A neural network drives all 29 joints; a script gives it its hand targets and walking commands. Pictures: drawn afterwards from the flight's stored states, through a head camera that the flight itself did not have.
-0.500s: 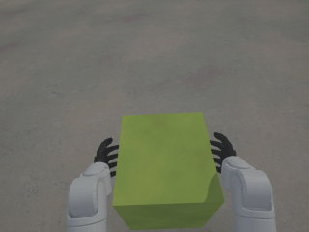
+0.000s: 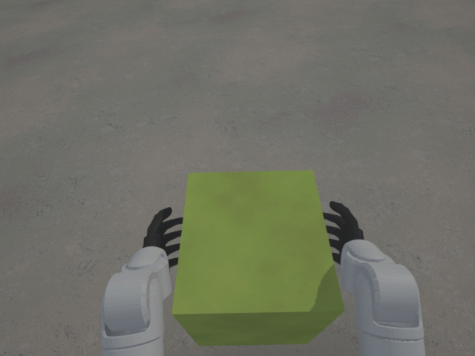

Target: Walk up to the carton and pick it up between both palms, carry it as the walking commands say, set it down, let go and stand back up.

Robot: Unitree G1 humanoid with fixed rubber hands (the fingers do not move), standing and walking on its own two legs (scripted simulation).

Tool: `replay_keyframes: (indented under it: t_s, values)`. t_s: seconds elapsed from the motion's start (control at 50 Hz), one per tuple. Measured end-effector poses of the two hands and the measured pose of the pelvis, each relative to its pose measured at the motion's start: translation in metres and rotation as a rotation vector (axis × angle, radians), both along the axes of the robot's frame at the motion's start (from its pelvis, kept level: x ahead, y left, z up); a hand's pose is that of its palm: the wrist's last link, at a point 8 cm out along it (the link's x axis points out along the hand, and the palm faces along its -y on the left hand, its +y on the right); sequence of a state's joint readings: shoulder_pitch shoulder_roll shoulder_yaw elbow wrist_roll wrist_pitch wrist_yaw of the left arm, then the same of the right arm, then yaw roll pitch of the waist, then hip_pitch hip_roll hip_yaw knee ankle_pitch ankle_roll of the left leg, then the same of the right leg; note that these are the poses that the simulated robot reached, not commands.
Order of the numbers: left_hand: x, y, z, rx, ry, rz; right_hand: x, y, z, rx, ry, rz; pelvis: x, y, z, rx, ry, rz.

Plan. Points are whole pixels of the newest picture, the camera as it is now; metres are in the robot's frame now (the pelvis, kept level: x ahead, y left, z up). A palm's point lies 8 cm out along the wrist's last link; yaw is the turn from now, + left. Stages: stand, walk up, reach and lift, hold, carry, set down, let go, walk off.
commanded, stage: carry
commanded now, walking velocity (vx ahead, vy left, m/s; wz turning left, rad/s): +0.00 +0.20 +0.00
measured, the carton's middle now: (251, 264) +0.29 +0.00 +0.01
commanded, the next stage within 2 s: none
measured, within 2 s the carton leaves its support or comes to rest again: neither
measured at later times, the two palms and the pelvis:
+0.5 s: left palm (33, 307) +0.20 +0.30 +0.08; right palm (242, 285) +0.22 +0.02 +0.09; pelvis -0.06 +0.15 +0.01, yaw +0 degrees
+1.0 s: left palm out of the picture +0.15 +0.43 +0.08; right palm (138, 332) +0.17 +0.15 +0.09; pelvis -0.11 +0.28 +0.01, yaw +0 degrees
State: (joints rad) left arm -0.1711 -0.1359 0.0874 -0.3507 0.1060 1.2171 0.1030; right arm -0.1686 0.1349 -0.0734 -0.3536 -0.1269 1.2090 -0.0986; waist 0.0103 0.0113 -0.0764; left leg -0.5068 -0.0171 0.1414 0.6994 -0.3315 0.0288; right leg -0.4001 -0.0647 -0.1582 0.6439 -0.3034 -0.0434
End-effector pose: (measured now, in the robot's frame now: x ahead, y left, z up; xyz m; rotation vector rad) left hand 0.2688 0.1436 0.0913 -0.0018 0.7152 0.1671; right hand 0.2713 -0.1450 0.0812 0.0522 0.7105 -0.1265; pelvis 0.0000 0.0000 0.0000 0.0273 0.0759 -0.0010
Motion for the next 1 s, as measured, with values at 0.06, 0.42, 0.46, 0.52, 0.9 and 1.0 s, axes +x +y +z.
replay_keyframes:
  t_s: [0.06, 0.42, 0.46, 0.52, 0.9, 1.0]
  values:
    - [-0.008, 0.008, 0.003, 0.014, 0.037, -0.022, -0.013, 0.008, 0.001, 0.01, 0.037, -0.017, -0.005, 0.013, 0.009, 0.009, -0.007, 0.009]
    - [-0.056, 0.146, -0.016, -0.072, 0.059, 0.041, -0.042, 0.146, 0.006, -0.07, 0.059, 0.041, -0.047, 0.13, 0.008, -0.033, 0.0, 0.006]
    - [-0.062, 0.155, -0.013, -0.069, 0.05, 0.045, -0.047, 0.155, 0.008, -0.065, 0.051, 0.044, -0.052, 0.139, 0.009, -0.035, 0.0, 0.005]
    - [-0.066, 0.164, -0.005, -0.054, 0.015, 0.041, -0.053, 0.164, 0.011, -0.05, 0.016, 0.038, -0.059, 0.15, 0.007, -0.026, 0.003, 0.003]
    - [-0.093, 0.248, 0.009, -0.015, -0.029, -0.027, -0.097, 0.248, 0.019, -0.008, -0.032, -0.034, -0.097, 0.253, 0.004, -0.002, -0.003, 0.013]
    - [-0.117, 0.29, -0.008, -0.063, 0.034, 0.027, -0.106, 0.291, 0.013, -0.063, 0.034, 0.029, -0.107, 0.278, 0.007, -0.026, -0.01, 0.005]
